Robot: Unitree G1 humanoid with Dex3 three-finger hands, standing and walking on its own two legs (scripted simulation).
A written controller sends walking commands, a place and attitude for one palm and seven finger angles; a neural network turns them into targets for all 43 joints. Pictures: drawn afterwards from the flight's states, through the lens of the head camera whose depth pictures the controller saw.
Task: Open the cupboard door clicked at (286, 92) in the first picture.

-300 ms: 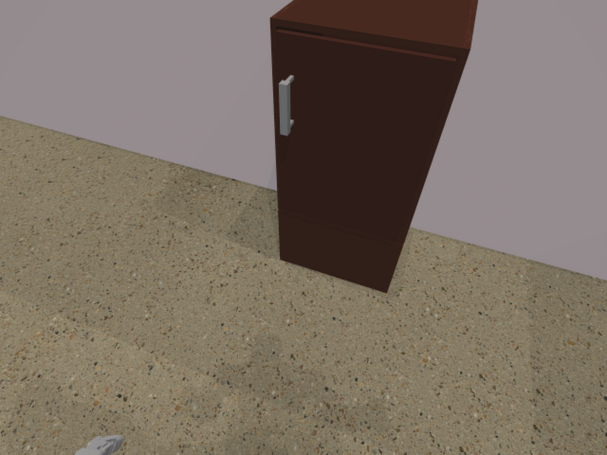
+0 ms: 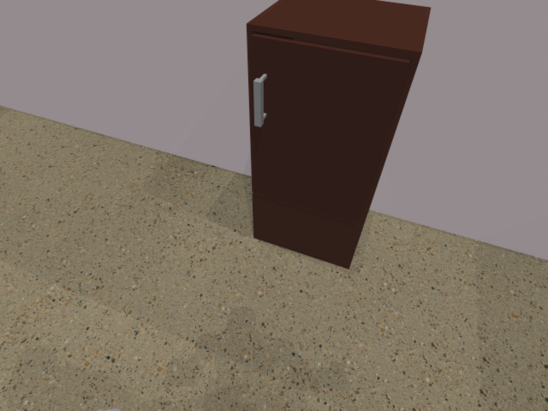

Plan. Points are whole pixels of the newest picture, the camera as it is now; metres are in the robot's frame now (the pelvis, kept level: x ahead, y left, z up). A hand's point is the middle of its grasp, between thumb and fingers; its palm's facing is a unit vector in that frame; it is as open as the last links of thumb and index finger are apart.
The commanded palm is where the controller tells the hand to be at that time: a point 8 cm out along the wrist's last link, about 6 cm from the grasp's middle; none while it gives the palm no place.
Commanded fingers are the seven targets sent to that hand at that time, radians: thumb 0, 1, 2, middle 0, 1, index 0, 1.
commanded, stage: stand and wait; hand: left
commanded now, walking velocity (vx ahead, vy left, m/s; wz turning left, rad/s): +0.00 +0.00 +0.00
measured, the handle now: (261, 100) +0.95 +0.10 -0.02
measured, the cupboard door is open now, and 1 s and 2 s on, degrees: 0 0 0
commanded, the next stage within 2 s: look at it before walking up in 0.54 s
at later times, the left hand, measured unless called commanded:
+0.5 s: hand out of the picture +0.05 +0.23 -0.15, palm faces -0.02 -0.94 -0.34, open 7.4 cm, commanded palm none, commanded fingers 0.00 0.90 0.90 -0.20 -0.30 -0.20 -0.30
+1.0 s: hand out of the picture +0.07 +0.22 -0.15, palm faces -0.03 -0.95 -0.32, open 7.4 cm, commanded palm none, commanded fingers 0.00 0.90 0.90 -0.20 -0.30 -0.20 -0.30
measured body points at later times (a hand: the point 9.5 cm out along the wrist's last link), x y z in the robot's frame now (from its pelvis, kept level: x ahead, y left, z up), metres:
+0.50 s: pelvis -0.01 -0.01 +0.00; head -0.02 -0.02 +0.45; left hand +0.05 +0.28 -0.13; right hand +0.05 -0.31 -0.13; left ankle -0.01 +0.11 -0.74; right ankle -0.01 -0.13 -0.74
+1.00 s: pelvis -0.01 -0.02 +0.01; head +0.00 -0.02 +0.46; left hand +0.07 +0.27 -0.13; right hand +0.06 -0.31 -0.13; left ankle -0.01 +0.11 -0.74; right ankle -0.01 -0.13 -0.74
